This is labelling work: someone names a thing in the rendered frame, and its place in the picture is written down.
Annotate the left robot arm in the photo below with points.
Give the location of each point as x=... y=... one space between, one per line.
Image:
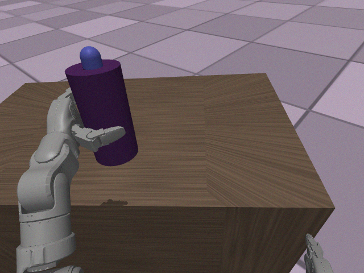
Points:
x=44 y=201

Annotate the right robot hand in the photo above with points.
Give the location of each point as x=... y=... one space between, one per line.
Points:
x=314 y=260

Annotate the bottle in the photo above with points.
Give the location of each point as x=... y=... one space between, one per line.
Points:
x=99 y=91

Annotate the left robot hand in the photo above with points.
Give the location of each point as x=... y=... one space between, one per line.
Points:
x=63 y=117

